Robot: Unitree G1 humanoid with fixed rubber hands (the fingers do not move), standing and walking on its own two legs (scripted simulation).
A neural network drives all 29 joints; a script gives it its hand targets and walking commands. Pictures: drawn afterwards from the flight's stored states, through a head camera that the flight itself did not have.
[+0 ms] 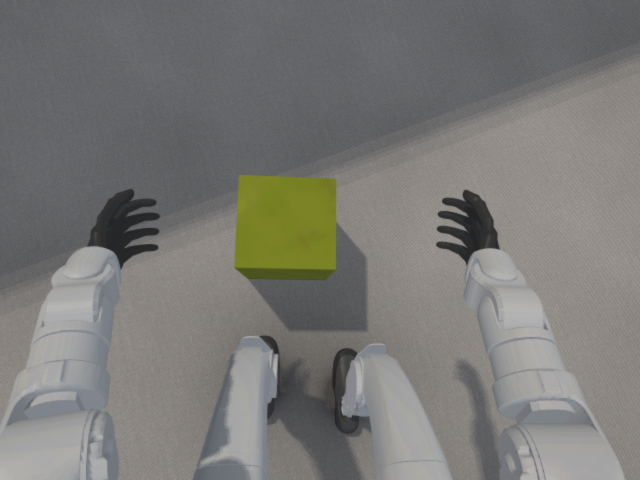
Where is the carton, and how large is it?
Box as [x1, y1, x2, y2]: [234, 175, 335, 279]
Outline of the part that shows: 239,175 234,267 247,278 325,279 335,269 335,179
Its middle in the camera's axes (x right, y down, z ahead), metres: -0.08 -0.02 +0.93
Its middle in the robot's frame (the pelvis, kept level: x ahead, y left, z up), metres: +0.49 +0.06 -0.55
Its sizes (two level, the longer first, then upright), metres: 0.210 0.200 0.250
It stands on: the floor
